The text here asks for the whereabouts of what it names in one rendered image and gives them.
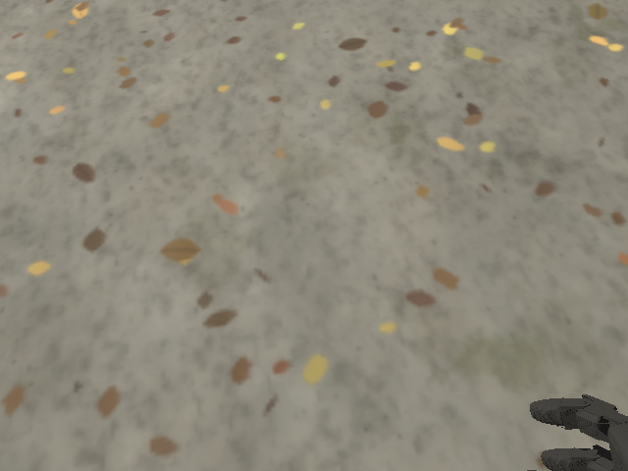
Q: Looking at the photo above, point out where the robot right hand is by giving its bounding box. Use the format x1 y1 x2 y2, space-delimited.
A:
527 394 628 471

